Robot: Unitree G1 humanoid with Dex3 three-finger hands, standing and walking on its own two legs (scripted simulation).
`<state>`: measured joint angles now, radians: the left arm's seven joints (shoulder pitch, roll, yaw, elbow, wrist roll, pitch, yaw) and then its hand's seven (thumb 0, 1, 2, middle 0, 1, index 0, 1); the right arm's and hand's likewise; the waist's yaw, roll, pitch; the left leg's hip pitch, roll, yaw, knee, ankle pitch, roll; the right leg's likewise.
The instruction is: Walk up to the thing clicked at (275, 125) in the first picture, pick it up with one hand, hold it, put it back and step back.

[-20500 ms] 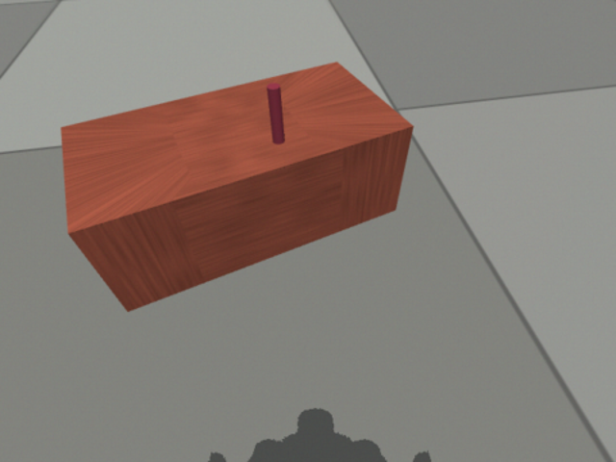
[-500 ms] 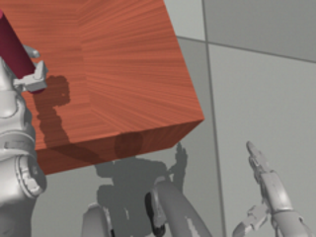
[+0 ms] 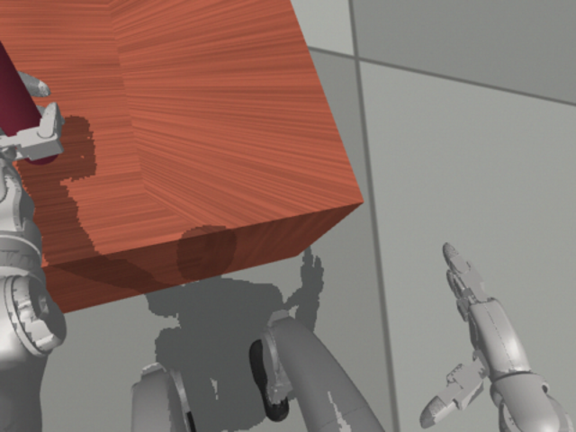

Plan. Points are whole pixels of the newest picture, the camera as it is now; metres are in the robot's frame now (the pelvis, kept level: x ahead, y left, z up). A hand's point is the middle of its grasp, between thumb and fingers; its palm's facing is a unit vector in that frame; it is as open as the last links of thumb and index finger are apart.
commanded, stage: lower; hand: left
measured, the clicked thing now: (6, 98) +0.56 +0.19 +0.01
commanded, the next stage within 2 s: loosen in 0.74 s
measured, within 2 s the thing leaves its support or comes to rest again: rests again in 0.84 s
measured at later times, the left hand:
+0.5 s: hand (52, 135) +0.56 +0.17 -0.06, palm faces +0.10 -0.99 -0.05, open 5.4 cm
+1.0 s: hand (63, 140) +0.57 +0.16 -0.09, palm faces +0.12 -0.99 -0.03, open 5.5 cm
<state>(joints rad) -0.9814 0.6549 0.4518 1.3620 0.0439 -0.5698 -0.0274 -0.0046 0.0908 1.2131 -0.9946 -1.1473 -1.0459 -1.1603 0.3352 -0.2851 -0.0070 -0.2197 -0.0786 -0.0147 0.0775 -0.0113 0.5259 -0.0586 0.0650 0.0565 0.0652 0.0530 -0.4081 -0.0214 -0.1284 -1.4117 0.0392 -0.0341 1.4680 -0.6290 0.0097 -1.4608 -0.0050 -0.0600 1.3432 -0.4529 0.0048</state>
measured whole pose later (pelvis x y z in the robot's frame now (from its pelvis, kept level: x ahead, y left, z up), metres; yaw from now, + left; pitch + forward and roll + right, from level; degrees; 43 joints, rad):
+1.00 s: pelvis -0.01 +0.00 -0.05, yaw -1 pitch +36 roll -5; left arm -1.00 0.70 0.44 1.32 0.07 -0.55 0.02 0.00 0.11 1.10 -1.00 -1.13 -1.05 -1.14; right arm 0.36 -0.32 -0.02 -0.36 -0.07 0.00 0.09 -0.01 0.52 -0.05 0.07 0.06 0.07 0.05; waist -0.48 -0.03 -0.14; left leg -1.60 0.04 -0.05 1.65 -0.67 0.01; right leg -1.65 -0.01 -0.06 1.51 -0.48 0.01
